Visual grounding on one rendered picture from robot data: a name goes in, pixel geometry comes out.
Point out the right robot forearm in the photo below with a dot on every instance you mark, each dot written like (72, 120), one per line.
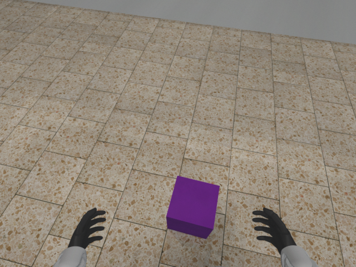
(295, 256)

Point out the carton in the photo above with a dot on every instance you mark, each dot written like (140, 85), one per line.
(192, 208)

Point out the left robot hand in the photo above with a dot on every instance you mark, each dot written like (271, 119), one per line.
(83, 230)

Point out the left robot forearm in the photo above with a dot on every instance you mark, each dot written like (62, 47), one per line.
(74, 256)

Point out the right robot hand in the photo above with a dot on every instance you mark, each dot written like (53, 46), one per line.
(281, 236)

